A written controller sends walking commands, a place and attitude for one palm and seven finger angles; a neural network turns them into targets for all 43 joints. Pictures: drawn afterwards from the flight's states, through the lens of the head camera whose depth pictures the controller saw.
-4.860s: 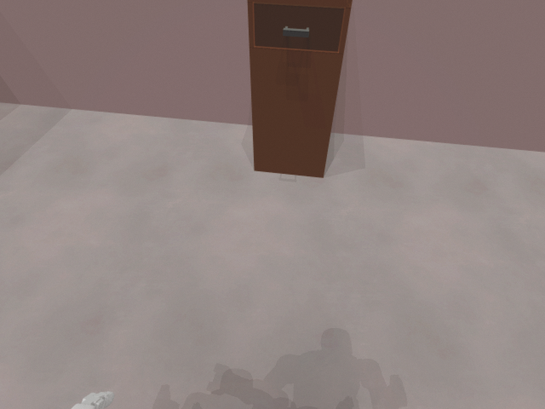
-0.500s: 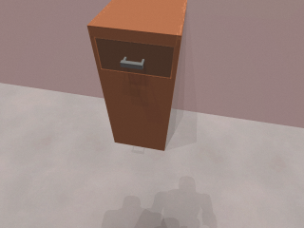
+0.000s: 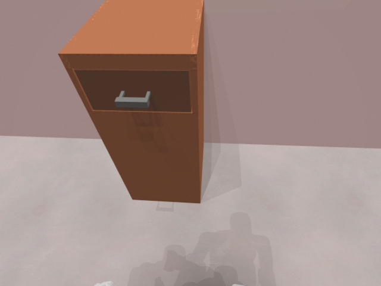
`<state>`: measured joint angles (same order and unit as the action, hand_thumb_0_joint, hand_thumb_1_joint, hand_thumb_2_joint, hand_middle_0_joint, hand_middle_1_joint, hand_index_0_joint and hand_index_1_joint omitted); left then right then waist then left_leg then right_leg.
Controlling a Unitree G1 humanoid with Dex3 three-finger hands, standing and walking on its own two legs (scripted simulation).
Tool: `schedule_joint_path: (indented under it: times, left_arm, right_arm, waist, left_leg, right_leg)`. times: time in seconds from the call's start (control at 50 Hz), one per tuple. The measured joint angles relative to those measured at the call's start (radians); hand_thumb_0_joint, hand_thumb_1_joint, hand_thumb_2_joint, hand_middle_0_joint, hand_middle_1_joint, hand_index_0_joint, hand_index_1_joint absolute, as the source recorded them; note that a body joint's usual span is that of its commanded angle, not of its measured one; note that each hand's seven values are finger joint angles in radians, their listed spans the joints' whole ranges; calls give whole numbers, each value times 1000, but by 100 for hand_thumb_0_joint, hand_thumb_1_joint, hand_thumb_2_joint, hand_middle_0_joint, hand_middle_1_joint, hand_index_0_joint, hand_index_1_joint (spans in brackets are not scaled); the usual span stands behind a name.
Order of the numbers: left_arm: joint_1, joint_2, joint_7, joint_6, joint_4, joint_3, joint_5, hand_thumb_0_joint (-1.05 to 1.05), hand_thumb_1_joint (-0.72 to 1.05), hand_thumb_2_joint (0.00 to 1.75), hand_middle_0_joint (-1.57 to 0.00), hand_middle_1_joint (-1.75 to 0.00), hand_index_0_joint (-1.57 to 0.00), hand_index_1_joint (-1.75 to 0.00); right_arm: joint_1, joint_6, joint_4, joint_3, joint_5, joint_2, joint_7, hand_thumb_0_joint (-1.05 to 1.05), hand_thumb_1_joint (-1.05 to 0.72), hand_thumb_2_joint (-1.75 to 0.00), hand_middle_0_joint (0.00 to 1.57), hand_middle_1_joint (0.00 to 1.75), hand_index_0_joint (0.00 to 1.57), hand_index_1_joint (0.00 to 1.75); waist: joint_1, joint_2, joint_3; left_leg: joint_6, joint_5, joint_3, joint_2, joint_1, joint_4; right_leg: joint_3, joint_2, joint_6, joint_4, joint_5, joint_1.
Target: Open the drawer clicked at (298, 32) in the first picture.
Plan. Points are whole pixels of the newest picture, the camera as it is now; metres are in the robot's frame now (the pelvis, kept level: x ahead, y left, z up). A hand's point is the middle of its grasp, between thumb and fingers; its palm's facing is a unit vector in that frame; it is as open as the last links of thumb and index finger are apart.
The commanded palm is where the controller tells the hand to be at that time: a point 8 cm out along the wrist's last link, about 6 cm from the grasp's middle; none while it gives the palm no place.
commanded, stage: take the last steps up to it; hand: left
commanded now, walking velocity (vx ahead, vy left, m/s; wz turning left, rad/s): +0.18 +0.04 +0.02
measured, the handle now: (133, 98) +0.63 +0.21 +0.02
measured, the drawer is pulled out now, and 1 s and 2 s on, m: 0.00 0.00 0.00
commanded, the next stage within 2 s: come to a stop and stand still in 0.12 s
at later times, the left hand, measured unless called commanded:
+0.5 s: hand out of the picture +0.08 +0.19 -0.17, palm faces +0.05 -0.99 -0.14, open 7.4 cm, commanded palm none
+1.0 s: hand out of the picture +0.10 +0.15 -0.13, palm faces +0.02 -0.97 -0.25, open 7.3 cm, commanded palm none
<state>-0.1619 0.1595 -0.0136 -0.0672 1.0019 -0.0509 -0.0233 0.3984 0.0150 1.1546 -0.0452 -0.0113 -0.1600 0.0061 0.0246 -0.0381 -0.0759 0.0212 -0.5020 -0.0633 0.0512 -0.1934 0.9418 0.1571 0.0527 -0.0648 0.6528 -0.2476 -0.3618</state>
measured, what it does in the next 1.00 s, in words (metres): steps on the spot: left foot, then right foot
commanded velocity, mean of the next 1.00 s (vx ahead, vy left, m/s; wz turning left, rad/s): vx -0.02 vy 0.04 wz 0.00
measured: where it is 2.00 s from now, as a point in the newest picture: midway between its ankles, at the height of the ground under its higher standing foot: outside the picture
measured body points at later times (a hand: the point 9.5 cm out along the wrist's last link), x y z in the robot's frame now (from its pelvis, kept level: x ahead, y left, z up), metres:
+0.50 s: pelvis +0.10 +0.03 +0.01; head +0.13 +0.05 +0.46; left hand +0.08 +0.24 -0.16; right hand +0.18 -0.19 -0.13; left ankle +0.16 +0.14 -0.72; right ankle +0.06 -0.08 -0.71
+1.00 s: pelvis +0.05 -0.03 +0.03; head +0.06 -0.06 +0.47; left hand +0.10 +0.21 -0.11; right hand +0.05 -0.28 -0.14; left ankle +0.03 +0.13 -0.66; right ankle +0.06 -0.12 -0.72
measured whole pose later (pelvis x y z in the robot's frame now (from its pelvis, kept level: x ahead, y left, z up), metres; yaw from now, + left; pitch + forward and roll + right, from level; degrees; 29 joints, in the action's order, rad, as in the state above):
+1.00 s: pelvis +0.05 -0.03 +0.03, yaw -2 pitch +0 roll +2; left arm -0.26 0.15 0.02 0.00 1.02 -0.03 -0.03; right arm 0.28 -0.05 1.08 -0.07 -0.02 -0.23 0.00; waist -0.01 -0.03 -0.02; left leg -0.03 -0.33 -0.02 0.03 -0.36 0.87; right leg 0.08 0.04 -0.04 0.42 -0.22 -0.20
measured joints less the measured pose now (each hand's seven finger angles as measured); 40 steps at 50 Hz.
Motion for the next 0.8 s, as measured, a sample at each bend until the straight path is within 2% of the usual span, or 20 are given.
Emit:
schedule_joint_path:
  times: [0.04,0.1,0.16,0.22,0.3,0.34,0.42,0.48,0.54,0.58,0.62,0.68,0.72,0.74,0.8]
  left_arm:
    - [-14,-9,8,0,3,5,4,0,91,90,-19,-30,-19,-30]
    - [-43,-11,30,4,19,-4,7,0,94,90,-20,-30,-20,-30]
    - [-75,-6,29,8,41,2,0,0,95,90,-20,-30,-20,-30]
    - [-105,-12,23,11,64,10,-3,0,94,90,-20,-30,-20,-30]
    - [-140,-26,23,22,90,17,-3,0,92,90,-20,-30,-20,-30]
    - [-158,-33,28,34,105,24,3,0,92,90,-20,-30,-20,-30]
    - [-163,-24,45,69,123,30,9,1,91,90,-20,-30,-19,-30]
    - [-147,-16,42,90,111,31,9,1,91,90,-20,-30,-19,-30]
    - [-116,-7,38,107,85,22,7,1,91,90,-20,-30,-19,-30]
    - [-95,2,37,113,67,14,5,1,91,90,-20,-30,-19,-30]
    - [-76,15,36,115,49,4,5,1,91,90,-20,-30,-19,-30]
    - [-55,34,37,111,25,-6,5,1,91,90,-20,-30,-19,-30]
    - [-58,48,38,97,10,-9,2,1,91,90,-19,-30,-19,-30]
    - [-58,51,41,88,11,-9,-2,1,91,90,-19,-30,-19,-30]
    - [-69,32,40,91,16,7,-9,1,91,90,-19,-30,-19,-30]
  right_arm:
    - [-25,-5,-5,-4,-2,-2,-3,1,-92,-90,20,30,20,30]
    - [-66,-4,-34,-9,-7,-6,-4,1,-91,-90,20,30,20,30]
    - [-106,-4,-66,-10,-9,-5,-5,1,-91,-90,20,29,20,30]
    - [-141,-3,-84,-10,-9,-6,-4,1,-92,-90,20,29,20,30]
    - [-174,3,-88,-3,-4,-17,-1,1,-94,-90,20,29,20,30]
    - [-184,13,-87,7,-2,-21,4,1,-93,-90,20,29,20,30]
    - [-214,8,-76,20,4,9,21,0,-94,-90,20,29,20,30]
    - [-250,-3,-95,23,6,28,31,0,-93,-90,20,30,20,30]
    - [-286,-10,-121,15,3,34,41,0,-93,-90,20,30,20,30]
    - [-303,-18,-133,7,0,27,43,0,-93,-90,20,30,21,30]
    - [-311,-26,-138,0,-3,15,41,0,-92,-90,21,30,21,30]
    - [-301,-38,-135,-11,-7,-6,33,0,-92,-90,21,30,21,30]
    - [-279,-46,-129,-16,-5,-18,24,0,-92,-90,21,30,21,30]
    - [-269,-53,-123,-19,-1,-23,20,0,-91,-90,20,30,21,30]
    - [-221,-80,-103,-26,-1,-45,2,0,-91,-90,20,30,20,30]
  waist:
    - [-4,1,4]
    - [-3,-1,21]
    - [-2,4,35]
    - [-14,6,42]
    - [-42,14,39]
    - [-52,7,38]
    - [-70,65,32]
    - [-73,88,12]
    - [-62,75,-20]
    - [-52,55,-36]
    - [-46,38,-43]
    - [-37,17,-35]
    - [-35,18,-11]
    - [-34,16,-3]
    - [-28,-8,36]
  left_leg:
    - [7,66,10,5,-108,161]
    - [-5,160,12,32,-221,184]
    - [-23,202,3,52,-274,75]
    - [-33,225,-5,58,-275,-70]
    - [-42,261,-12,43,-209,-273]
    - [-44,394,-8,43,-140,-403]
    - [-15,303,-38,14,-95,-414]
    - [-7,312,-63,5,-89,-440]
    - [-2,339,-73,14,-102,-465]
    - [-6,356,-75,28,-113,-472]
    - [-14,368,-78,41,-122,-474]
    - [-32,378,-74,54,-140,-458]
    - [-46,370,-71,52,-164,-422]
    - [-52,337,-64,51,-177,-388]
    - [-42,145,1,26,-201,-269]
  right_leg:
    - [6,-11,-2,-50,-2,43]
    - [13,-31,-3,-152,28,109]
    - [16,-40,-2,-226,44,159]
    - [15,-44,6,-266,43,196]
    - [9,-43,27,-256,8,229]
    - [7,-50,43,-210,-32,233]
    - [-19,-14,68,-153,-82,235]
    - [-50,-3,73,-78,-134,191]
    - [-86,-16,72,111,-255,97]
    - [-103,-27,75,205,-283,45]
    - [-114,-29,79,238,-279,18]
    - [-112,-18,77,148,-226,37]
    - [-110,-3,77,-11,-124,95]
    - [-108,-2,72,-35,-69,101]
    - [-84,-12,44,-43,-79,120]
